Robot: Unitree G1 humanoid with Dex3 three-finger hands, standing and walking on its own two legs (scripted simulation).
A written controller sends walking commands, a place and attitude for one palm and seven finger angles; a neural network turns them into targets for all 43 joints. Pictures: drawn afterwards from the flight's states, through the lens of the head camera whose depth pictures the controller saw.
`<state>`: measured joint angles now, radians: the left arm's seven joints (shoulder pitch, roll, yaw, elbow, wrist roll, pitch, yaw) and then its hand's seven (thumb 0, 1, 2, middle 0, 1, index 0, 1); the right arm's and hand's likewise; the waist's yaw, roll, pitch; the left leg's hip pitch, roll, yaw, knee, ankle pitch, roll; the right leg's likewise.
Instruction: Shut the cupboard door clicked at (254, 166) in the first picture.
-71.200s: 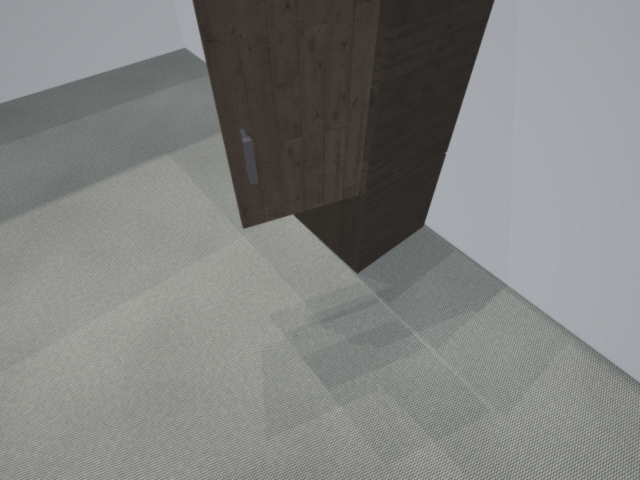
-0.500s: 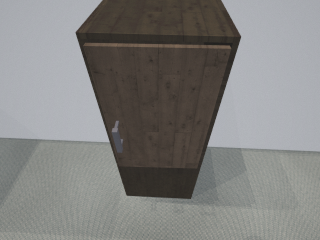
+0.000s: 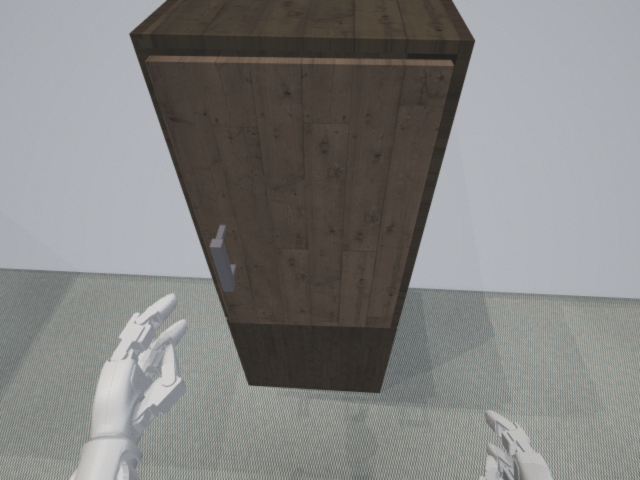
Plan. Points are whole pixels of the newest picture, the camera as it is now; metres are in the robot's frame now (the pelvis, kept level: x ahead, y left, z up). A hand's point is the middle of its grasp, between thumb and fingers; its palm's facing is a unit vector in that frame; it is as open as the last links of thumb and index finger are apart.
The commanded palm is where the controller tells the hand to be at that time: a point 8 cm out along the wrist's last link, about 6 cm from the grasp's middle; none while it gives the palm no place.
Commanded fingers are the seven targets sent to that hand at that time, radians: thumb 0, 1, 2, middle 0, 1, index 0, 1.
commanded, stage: raise the hand and make a fist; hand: left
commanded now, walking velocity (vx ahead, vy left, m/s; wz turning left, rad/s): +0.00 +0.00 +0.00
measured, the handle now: (225, 258) +0.49 +0.18 -0.04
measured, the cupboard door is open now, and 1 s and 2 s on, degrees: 1 1 1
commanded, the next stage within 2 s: bring the fist close to the handle in 1.66 s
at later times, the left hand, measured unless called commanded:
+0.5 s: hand (195, 421) +0.22 +0.17 -0.04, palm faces -0.11 -0.99 +0.04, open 4.5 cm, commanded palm +0.17 +0.24 -0.03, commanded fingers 0.00 0.90 0.90 -0.90 -1.06 -0.90 -1.06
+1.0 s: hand (151, 419) +0.21 +0.21 -0.02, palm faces +0.02 -1.00 -0.03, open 3.1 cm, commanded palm +0.19 +0.26 -0.03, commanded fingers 0.00 0.90 0.90 -1.30 -1.50 -1.30 -1.50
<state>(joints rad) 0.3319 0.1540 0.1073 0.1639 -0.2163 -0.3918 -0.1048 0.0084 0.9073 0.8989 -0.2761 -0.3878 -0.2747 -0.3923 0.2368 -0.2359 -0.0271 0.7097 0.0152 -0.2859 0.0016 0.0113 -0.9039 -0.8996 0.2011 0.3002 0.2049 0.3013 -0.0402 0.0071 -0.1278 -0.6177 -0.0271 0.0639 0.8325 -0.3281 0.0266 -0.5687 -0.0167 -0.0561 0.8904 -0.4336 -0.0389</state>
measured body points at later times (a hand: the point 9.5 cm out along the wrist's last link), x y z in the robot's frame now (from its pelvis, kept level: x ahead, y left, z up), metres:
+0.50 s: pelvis +0.00 -0.01 -0.07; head +0.09 -0.01 +0.37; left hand +0.22 +0.22 -0.04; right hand +0.19 -0.23 -0.17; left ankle +0.06 +0.10 -0.70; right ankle +0.01 -0.09 -0.70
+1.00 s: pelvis +0.00 +0.03 -0.07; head +0.07 +0.05 +0.37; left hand +0.20 +0.27 -0.01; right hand +0.20 -0.19 -0.14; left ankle +0.06 +0.10 -0.70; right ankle +0.01 -0.09 -0.70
